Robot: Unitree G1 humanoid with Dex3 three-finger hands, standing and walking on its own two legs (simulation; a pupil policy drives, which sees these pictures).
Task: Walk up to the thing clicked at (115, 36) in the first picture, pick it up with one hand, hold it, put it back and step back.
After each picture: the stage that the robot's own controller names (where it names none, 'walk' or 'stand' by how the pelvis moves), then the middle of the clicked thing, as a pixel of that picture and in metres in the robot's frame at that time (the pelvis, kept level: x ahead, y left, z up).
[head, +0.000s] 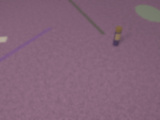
stand; (117, 36) +1.40 -0.42 -0.65
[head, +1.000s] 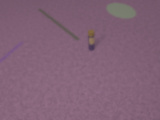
walk; (91, 40) +1.34 -0.01 -0.63
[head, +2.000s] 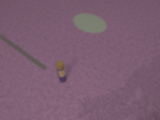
walk; (61, 72) +0.86 +0.24 -0.64
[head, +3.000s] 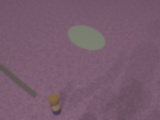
walk; (55, 105) +0.54 +0.20 -0.63
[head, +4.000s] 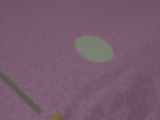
stand; out of the picture +0.42 +0.19 -0.65
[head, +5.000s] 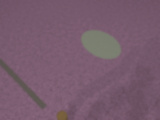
stand; out of the picture +0.39 +0.16 -0.64
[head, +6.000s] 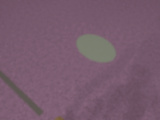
stand; out of the picture +0.38 +0.17 -0.66
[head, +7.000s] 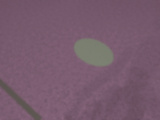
stand; out of the picture +0.36 +0.18 -0.66
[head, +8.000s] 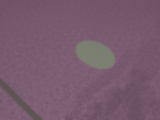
stand; out of the picture +0.35 +0.17 -0.66
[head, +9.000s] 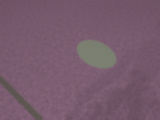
stand; out of the picture +0.36 +0.16 -0.66
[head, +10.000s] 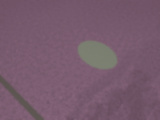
stand; out of the picture +0.35 +0.16 -0.66
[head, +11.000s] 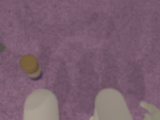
go down; (33, 69) +0.42 +0.21 -0.34
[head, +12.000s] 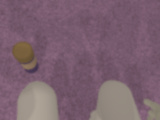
go down; (27, 60) +0.43 +0.22 -0.27
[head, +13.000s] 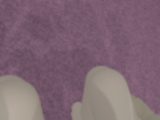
close in; out of the picture +0.41 +0.27 -0.16
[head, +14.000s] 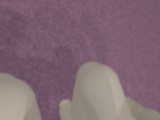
close; out of the picture +0.41 +0.28 -0.15
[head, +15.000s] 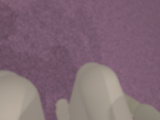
lift; out of the picture +0.39 +0.27 -0.16
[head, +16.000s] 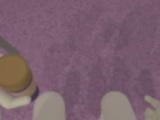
lift; (22, 84) +0.31 +0.20 +0.00
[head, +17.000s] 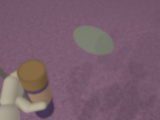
hold; (39, 93) +0.30 +0.15 +0.03
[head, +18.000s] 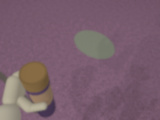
hold; (41, 93) +0.30 +0.15 +0.03
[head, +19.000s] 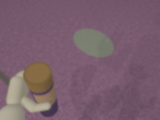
crouch; (44, 93) +0.30 +0.14 +0.02
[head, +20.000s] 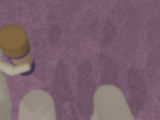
crouch; (20, 55) +0.42 +0.19 -0.05
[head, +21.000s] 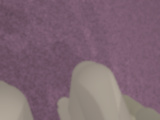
lower; out of the picture +0.40 +0.27 -0.16
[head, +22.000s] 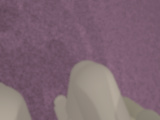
lower; out of the picture +0.43 +0.28 -0.16
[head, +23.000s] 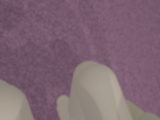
lower; out of the picture +0.41 +0.28 -0.16
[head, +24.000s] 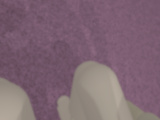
lower; out of the picture +0.40 +0.28 -0.16
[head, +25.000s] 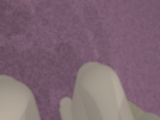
loosen; out of the picture +0.39 +0.25 -0.16
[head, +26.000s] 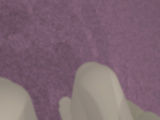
withdraw; out of the picture +0.40 +0.26 -0.16
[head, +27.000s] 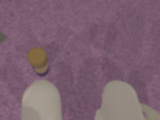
walk; (40, 64) +0.43 +0.20 -0.26
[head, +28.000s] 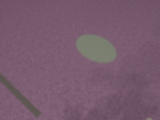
stand; out of the picture +0.35 +0.14 -0.59
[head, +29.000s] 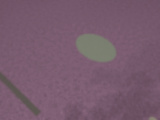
stand; out of the picture +0.36 +0.16 -0.60
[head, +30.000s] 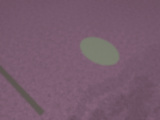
stand; out of the picture +0.37 +0.14 -0.63
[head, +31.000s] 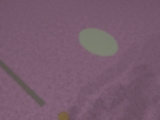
walk; out of the picture +0.39 +0.14 -0.65
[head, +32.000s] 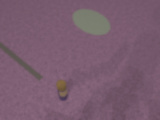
walk; (62, 91) +0.56 +0.14 -0.64
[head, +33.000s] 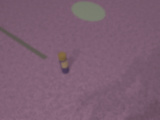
walk; (63, 63) +0.87 +0.22 -0.63
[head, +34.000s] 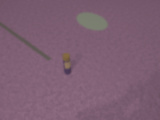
stand; (66, 64) +0.99 +0.15 -0.65
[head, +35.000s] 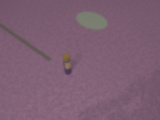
stand; (67, 64) +0.99 +0.15 -0.66
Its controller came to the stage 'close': yes
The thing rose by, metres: 0.67
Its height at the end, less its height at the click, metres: +0.00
